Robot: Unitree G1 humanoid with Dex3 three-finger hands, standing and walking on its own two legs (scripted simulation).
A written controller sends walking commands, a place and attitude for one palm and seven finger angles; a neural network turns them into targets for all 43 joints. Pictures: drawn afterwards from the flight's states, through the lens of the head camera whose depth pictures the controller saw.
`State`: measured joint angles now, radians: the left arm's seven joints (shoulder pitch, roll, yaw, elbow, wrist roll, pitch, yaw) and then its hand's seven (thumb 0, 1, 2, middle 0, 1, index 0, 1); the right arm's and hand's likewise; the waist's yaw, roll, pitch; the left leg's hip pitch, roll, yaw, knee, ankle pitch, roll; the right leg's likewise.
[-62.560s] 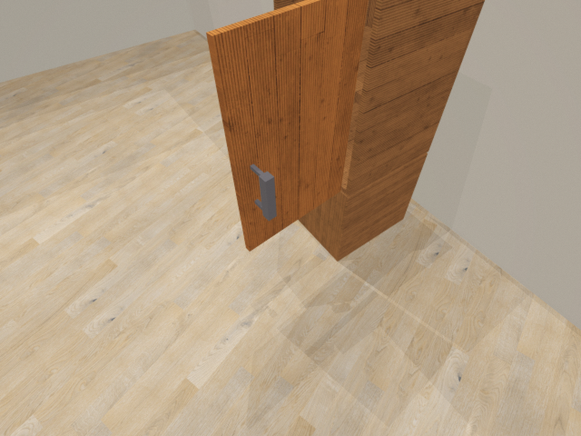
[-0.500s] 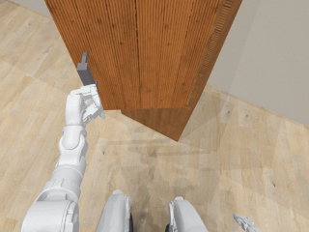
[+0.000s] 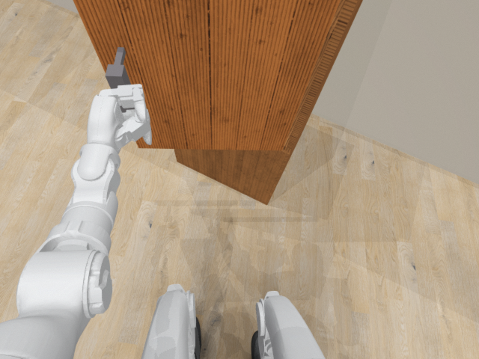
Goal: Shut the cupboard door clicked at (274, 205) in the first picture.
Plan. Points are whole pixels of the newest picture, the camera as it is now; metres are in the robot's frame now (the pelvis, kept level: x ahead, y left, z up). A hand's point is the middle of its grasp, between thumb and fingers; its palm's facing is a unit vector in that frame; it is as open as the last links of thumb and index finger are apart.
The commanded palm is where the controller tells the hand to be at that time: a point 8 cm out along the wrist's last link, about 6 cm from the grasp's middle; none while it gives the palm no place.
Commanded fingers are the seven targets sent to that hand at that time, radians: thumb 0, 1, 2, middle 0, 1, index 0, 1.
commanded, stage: push the door shut along its arc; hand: left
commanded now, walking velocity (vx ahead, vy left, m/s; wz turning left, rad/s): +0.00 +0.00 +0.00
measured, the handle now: (128, 90) +0.57 +0.17 +0.04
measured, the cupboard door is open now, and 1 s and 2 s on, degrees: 28 14 12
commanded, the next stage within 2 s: pull the fist back off the door in 0.88 s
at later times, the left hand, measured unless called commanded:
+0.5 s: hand (163, 93) +0.55 +0.11 +0.05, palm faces -0.23 -0.97 -0.06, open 3.1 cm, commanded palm +0.56 +0.12 +0.04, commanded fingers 0.00 0.90 0.90 -1.30 -1.50 -1.30 -1.50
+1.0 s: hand (186, 71) +0.60 +0.07 +0.05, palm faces -0.33 -0.94 -0.04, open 2.9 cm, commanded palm +0.61 +0.08 +0.04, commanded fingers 0.00 0.90 0.90 -1.30 -1.50 -1.30 -1.50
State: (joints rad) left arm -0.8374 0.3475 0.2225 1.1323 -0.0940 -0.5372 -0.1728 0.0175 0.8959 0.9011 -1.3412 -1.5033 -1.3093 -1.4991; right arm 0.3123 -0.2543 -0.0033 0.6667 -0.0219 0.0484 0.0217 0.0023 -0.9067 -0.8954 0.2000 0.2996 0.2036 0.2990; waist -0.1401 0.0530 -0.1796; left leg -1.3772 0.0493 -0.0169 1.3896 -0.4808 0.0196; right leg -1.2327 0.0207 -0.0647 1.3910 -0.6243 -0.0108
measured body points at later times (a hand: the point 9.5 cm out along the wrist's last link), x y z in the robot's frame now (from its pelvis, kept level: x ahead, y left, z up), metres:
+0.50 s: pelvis -0.01 +0.01 -0.03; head +0.16 +0.04 +0.38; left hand +0.56 +0.16 +0.05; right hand -0.02 -0.26 -0.13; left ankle +0.08 +0.11 -0.59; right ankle +0.02 -0.12 -0.59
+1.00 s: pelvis +0.00 +0.00 -0.04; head +0.21 +0.02 +0.36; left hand +0.62 +0.12 +0.05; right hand -0.06 -0.25 -0.14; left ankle +0.08 +0.11 -0.59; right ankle +0.02 -0.12 -0.59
